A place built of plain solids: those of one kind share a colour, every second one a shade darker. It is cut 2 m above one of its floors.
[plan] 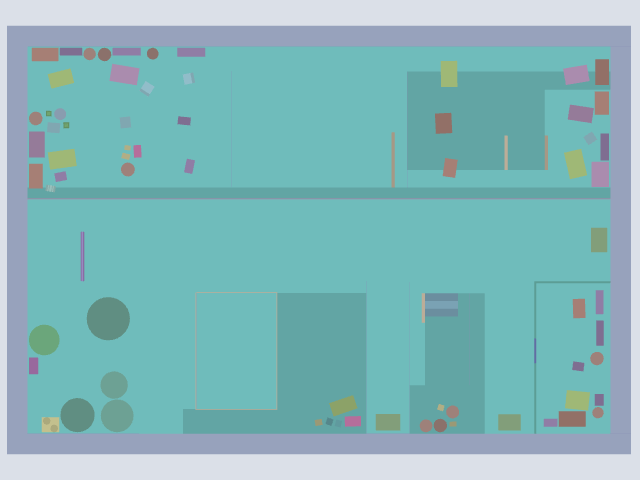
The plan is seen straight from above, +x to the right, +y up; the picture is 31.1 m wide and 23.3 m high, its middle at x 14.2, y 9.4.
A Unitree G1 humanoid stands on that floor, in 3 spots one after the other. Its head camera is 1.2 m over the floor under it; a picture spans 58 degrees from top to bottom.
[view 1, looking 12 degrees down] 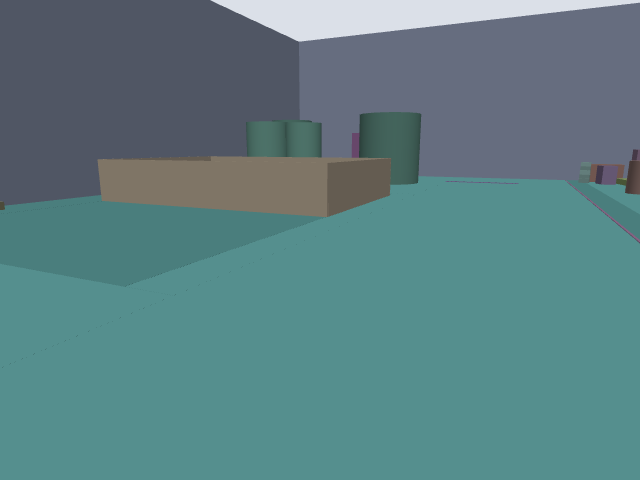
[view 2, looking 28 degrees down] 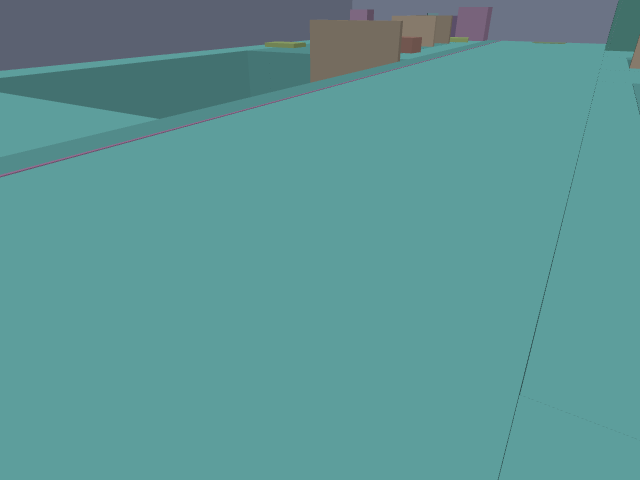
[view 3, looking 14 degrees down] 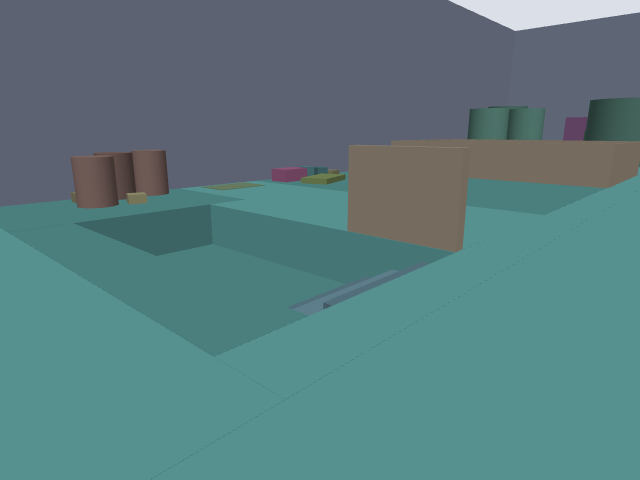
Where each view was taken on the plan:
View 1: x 19.04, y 9.95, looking -155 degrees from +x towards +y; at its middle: floor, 5.77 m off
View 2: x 6.25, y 7.44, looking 31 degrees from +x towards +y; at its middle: floor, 2.56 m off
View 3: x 23.38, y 8.72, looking -137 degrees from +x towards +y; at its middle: floor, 5.75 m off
